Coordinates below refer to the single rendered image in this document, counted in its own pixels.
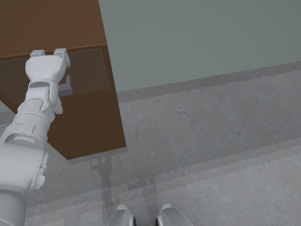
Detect robot right shin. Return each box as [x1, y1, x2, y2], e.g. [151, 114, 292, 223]
[161, 203, 171, 212]

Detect robot left thigh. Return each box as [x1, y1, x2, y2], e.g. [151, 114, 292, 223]
[104, 209, 134, 226]

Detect drawer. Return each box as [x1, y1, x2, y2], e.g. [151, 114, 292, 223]
[0, 48, 109, 104]

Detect left robot hand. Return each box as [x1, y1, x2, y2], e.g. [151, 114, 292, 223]
[25, 48, 71, 115]

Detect handle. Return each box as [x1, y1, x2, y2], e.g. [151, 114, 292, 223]
[57, 75, 73, 97]

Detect robot left forearm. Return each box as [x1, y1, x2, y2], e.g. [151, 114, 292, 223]
[0, 78, 59, 150]

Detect left robot upper arm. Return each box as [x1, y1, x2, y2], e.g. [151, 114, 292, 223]
[0, 142, 49, 226]

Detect cabinet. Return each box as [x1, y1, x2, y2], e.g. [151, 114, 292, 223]
[0, 0, 127, 160]

